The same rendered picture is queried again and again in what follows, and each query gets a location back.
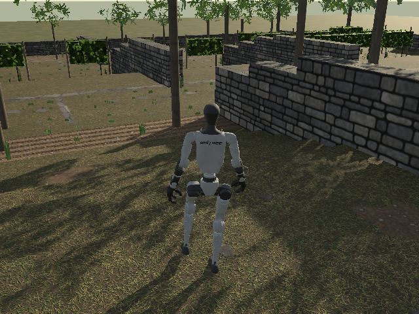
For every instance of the humanoid robot head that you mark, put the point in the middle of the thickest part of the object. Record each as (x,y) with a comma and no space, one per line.
(211,114)

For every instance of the robot left shin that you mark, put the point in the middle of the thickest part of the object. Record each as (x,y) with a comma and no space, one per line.
(187,225)

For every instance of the robot left hand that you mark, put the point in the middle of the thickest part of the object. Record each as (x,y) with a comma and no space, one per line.
(171,195)

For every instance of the robot right hand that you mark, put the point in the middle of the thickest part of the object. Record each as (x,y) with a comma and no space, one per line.
(237,183)

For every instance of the left robot forearm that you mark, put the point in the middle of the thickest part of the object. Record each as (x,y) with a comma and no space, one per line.
(176,175)

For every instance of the right robot upper arm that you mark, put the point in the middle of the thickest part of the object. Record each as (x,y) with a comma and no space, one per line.
(234,149)

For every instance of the left robot upper arm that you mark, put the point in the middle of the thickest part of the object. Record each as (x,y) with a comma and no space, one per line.
(186,148)

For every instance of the right robot forearm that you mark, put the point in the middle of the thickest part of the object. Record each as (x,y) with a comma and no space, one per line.
(240,172)

